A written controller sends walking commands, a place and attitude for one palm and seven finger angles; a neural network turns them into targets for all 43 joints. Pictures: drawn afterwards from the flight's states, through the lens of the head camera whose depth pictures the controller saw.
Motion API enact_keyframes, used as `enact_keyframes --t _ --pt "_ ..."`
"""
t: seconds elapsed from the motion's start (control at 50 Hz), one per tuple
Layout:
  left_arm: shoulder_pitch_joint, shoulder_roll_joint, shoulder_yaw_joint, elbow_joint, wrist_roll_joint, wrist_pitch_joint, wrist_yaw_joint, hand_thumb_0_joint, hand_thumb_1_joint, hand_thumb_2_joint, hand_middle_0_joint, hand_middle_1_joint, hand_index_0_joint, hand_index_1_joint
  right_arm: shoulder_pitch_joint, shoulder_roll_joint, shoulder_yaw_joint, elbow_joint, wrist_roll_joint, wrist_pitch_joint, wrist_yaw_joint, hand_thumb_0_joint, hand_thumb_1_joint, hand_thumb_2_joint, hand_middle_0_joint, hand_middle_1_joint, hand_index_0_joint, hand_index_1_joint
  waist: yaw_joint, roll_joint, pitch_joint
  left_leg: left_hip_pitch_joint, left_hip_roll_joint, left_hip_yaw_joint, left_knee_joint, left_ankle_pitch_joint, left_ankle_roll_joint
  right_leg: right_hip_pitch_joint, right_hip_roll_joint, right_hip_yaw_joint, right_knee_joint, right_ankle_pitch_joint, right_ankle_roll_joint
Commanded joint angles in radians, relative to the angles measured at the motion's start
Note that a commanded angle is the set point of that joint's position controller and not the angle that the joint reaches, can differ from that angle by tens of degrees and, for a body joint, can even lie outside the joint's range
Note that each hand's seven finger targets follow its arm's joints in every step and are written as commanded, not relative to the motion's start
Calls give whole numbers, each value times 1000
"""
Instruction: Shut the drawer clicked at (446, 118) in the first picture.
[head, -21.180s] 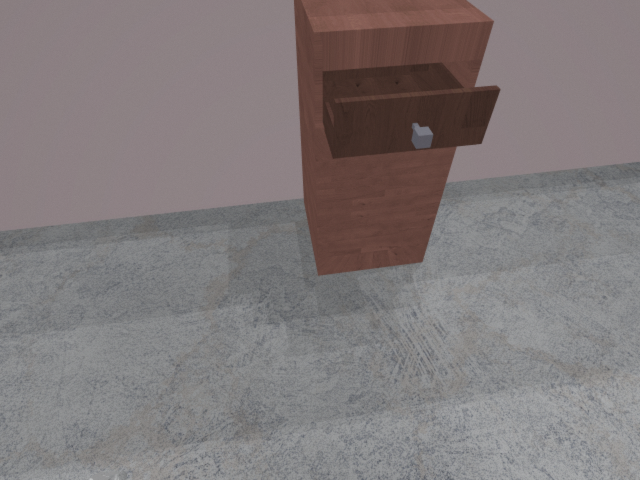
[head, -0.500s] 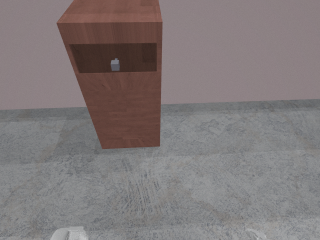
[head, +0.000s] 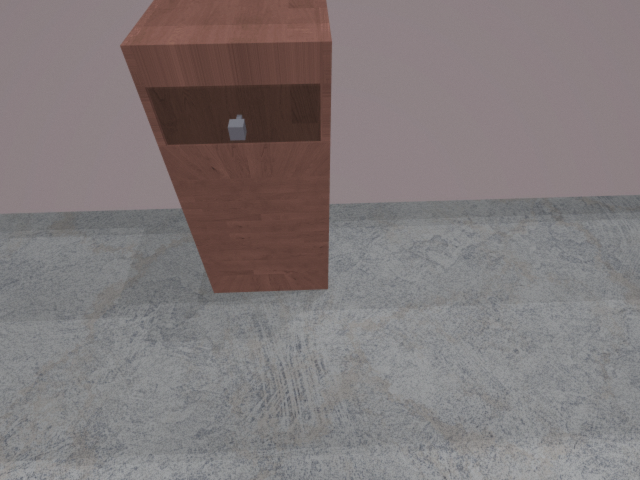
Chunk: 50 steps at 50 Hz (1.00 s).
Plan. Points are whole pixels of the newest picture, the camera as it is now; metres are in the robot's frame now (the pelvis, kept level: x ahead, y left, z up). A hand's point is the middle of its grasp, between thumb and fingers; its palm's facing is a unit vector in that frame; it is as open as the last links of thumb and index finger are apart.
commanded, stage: let the arm hang, fingers relaxed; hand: left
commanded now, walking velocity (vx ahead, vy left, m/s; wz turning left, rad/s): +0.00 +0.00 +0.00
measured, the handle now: (238, 125) +0.84 +0.25 -0.02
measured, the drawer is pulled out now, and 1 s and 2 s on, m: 0.00 0.00 0.00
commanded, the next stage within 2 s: look to check the result in 0.38 s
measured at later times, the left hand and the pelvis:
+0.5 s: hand out of the picture +0.03 +0.16 -0.17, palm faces +0.02 -0.98 -0.21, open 7.3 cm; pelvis +0.02 -0.02 +0.00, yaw +0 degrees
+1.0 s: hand out of the picture +0.05 +0.17 -0.17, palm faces +0.02 -0.97 -0.23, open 7.4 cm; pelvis +0.03 -0.02 +0.00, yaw -1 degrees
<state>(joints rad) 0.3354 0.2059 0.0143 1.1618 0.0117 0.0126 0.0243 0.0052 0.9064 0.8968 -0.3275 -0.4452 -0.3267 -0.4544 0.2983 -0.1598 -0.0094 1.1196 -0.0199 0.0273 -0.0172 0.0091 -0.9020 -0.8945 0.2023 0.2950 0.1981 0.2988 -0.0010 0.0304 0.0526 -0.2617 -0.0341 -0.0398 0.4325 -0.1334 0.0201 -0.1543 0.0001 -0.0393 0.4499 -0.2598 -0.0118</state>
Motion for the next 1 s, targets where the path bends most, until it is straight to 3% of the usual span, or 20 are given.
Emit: enact_keyframes --t 0.0,0.18,0.34,0.98 --pt "28 99 19 -36 3 -18 9 0 900 900 -200 -300 -200 -300 51 -115 -22 -25 0 -18 -13 0 -900 -900 200 300 200 300 -3 -45 49 37 102 -97 -90 -112 23 -126 -88 90 -131 -118 -53" --pt "-1 71 22 -42 2 -21 11 0 900 900 -200 -300 -200 -300 34 -83 -16 -15 -2 -27 -17 0 -900 -900 200 300 200 300 -1 -14 62 31 101 -79 -86 -49 14 -100 -90 92 -131 -57 -47" --pt "-24 75 28 -51 -1 -29 12 0 900 900 -200 -300 -200 -300 25 -88 -16 -17 -1 -33 -21 0 -900 -900 200 300 200 300 0 -12 22 56 108 -65 -57 71 10 -39 -99 88 -131 59 -48" --pt "-75 134 30 -52 -3 -36 9 0 900 900 -200 -300 -200 -300 -61 -163 -23 -20 1 -33 -23 0 -900 -900 200 300 200 300 -3 -28 6 121 124 -60 -74 109 4 2 -105 94 -165 151 -42"
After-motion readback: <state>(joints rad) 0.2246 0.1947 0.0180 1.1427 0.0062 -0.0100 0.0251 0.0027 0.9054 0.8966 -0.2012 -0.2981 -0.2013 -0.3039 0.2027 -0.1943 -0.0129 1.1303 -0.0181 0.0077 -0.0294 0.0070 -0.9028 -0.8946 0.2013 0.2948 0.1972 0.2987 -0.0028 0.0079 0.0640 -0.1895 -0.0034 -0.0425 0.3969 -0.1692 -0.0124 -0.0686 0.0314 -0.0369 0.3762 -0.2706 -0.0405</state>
